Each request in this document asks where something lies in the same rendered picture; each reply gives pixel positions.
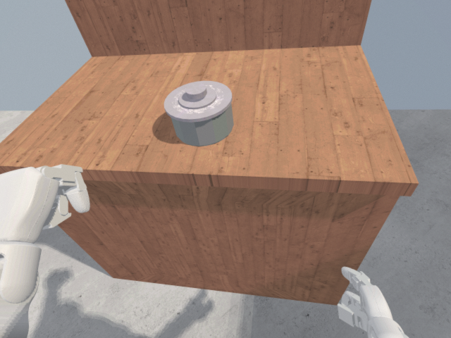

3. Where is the left robot hand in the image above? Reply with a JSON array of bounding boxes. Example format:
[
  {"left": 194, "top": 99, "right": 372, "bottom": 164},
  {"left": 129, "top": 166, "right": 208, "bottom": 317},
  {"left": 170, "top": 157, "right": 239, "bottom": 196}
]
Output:
[{"left": 0, "top": 164, "right": 90, "bottom": 244}]

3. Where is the knob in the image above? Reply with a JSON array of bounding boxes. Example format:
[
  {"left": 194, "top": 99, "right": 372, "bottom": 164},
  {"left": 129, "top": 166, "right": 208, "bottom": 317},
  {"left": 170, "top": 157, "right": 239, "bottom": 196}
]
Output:
[{"left": 185, "top": 83, "right": 207, "bottom": 99}]

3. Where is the robot right forearm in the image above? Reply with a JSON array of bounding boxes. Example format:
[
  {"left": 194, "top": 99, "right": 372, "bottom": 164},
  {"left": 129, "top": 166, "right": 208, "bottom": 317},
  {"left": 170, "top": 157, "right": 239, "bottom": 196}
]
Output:
[{"left": 367, "top": 317, "right": 409, "bottom": 338}]

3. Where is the table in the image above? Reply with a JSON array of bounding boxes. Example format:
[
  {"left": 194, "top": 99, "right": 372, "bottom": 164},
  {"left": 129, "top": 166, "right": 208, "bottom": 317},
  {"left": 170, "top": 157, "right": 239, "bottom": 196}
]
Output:
[{"left": 0, "top": 0, "right": 419, "bottom": 305}]

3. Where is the robot left forearm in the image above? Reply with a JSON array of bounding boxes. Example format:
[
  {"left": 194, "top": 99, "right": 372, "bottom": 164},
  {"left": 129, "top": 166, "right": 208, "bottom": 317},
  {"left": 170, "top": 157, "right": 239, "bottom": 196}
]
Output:
[{"left": 0, "top": 242, "right": 42, "bottom": 338}]

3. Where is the lid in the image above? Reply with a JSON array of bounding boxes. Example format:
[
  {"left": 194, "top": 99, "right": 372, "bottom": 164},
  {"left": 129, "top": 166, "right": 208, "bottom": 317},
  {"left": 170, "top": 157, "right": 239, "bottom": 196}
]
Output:
[{"left": 164, "top": 81, "right": 233, "bottom": 123}]

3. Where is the pot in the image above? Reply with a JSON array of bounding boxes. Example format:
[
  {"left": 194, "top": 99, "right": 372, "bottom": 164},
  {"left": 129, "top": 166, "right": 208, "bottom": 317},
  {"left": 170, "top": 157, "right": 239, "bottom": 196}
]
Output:
[{"left": 171, "top": 104, "right": 234, "bottom": 146}]

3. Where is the right robot hand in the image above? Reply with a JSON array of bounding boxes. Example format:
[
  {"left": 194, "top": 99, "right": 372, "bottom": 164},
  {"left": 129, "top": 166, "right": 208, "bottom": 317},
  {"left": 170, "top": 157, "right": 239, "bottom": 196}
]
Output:
[{"left": 338, "top": 267, "right": 393, "bottom": 332}]

